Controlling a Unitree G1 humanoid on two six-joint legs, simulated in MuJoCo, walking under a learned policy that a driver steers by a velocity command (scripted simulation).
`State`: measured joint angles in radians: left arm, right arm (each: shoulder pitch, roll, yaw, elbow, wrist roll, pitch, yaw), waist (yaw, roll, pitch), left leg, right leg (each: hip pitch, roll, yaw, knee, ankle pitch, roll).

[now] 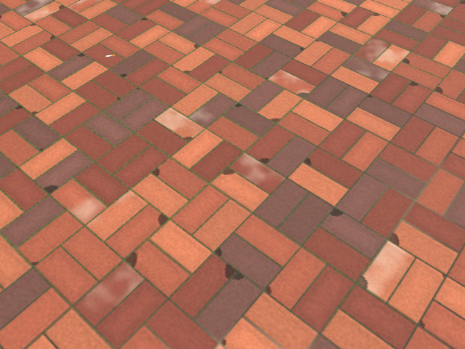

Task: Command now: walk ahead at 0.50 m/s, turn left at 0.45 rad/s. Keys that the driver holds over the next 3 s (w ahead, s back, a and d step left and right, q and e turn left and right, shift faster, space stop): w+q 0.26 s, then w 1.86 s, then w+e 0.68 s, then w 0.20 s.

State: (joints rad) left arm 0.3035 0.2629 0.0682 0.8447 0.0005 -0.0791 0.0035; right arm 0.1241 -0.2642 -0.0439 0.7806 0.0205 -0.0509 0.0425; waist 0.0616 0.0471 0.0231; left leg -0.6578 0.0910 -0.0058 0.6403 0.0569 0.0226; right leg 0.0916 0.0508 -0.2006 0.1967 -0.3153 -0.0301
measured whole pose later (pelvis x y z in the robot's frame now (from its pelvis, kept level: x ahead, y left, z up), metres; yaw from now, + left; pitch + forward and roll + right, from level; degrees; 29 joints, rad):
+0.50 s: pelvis +0.29 +0.04 +0.01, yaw +14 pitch +2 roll +1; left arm 0.08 0.28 0.04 0.73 0.00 -0.09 -0.02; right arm 0.31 -0.28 -0.06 0.75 0.01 -0.06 0.00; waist -0.07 -0.04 0.02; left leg -0.08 -0.10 -0.11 0.35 -0.30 0.07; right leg -0.60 -0.07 0.05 0.56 0.06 0.04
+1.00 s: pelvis +0.57 +0.06 +0.01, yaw +15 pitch +2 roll -1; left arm 0.38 0.27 0.04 0.86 -0.02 -0.07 -0.01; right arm 0.09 -0.26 -0.04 0.68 0.01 -0.07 0.02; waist 0.09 0.04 0.02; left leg -0.64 0.09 -0.04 0.61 0.03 -0.01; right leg -0.02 0.06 -0.02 0.23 -0.25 -0.05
